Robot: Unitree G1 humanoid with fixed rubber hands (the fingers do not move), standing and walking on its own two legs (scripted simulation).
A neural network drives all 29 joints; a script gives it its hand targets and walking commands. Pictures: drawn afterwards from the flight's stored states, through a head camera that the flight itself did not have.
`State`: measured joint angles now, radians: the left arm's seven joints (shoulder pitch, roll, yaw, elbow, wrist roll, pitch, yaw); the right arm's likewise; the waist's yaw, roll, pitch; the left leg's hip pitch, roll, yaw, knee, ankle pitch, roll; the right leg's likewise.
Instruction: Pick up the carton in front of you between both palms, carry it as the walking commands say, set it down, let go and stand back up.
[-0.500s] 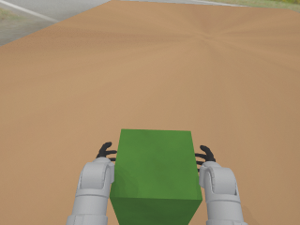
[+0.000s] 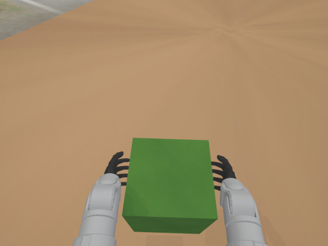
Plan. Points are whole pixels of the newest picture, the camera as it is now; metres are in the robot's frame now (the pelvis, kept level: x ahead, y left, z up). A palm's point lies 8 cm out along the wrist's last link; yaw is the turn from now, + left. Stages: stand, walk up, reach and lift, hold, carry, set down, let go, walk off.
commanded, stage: carry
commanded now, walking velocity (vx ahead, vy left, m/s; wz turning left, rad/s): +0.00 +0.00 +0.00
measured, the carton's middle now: (168, 189) +0.33 +0.00 -0.06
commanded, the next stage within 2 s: hold in 0.18 s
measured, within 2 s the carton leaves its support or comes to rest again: neither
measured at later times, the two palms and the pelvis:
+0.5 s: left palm (105, 182) +0.28 +0.16 +0.05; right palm (227, 185) +0.29 -0.14 +0.05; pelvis -0.01 +0.00 +0.00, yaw +1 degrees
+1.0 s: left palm (120, 198) +0.34 +0.15 -0.13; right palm (209, 196) +0.36 -0.14 -0.13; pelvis -0.03 +0.00 -0.05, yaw +2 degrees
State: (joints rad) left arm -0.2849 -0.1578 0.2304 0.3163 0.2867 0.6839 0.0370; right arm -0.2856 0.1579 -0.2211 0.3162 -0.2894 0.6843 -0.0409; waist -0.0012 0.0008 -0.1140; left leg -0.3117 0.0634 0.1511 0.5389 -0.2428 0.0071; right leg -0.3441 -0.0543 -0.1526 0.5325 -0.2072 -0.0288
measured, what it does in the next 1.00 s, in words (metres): lowers itself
